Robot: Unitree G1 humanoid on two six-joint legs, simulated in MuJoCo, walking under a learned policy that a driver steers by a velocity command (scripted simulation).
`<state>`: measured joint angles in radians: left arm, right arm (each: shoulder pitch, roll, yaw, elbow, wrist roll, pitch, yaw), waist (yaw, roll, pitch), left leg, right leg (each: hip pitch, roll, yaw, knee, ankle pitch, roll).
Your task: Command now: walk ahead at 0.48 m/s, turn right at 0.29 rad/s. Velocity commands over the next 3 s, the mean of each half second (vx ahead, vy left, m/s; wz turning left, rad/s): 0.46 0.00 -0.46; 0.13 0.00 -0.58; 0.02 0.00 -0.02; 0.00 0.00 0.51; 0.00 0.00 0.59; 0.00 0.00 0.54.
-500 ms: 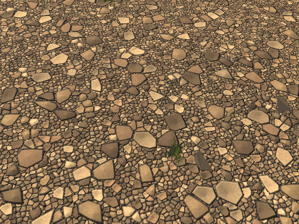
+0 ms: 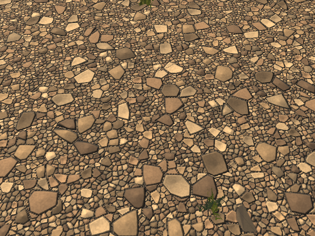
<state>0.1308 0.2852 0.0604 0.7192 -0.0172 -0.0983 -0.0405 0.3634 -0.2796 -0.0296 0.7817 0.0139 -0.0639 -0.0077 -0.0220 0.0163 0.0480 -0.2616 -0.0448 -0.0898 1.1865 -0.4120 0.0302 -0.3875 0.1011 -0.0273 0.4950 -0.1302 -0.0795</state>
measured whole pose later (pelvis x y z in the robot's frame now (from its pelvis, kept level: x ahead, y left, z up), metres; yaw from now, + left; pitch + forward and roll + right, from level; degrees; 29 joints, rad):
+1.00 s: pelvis +0.40 -0.02 +0.01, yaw -35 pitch +3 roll +1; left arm 0.15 0.31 0.07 0.59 0.00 0.03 0.00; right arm 0.09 -0.32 -0.05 0.71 -0.01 -0.01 -0.02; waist 0.01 0.01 0.08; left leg -0.51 0.00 -0.05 1.02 -0.46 -0.07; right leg -0.40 0.07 0.07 0.47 -0.10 -0.06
